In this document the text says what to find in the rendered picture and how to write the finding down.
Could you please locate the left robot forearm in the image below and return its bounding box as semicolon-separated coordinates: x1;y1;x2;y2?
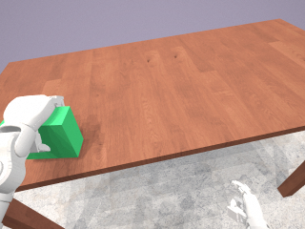
0;122;36;229

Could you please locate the robot left hand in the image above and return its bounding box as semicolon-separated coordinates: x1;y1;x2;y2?
3;94;65;154

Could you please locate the right robot forearm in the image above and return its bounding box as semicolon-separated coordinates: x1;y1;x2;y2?
246;217;271;229

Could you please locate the sponge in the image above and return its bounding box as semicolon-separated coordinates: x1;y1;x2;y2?
0;106;84;159

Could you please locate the robot right hand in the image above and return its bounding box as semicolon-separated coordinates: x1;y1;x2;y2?
227;180;264;225

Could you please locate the table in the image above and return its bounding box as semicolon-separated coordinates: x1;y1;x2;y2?
0;18;305;229

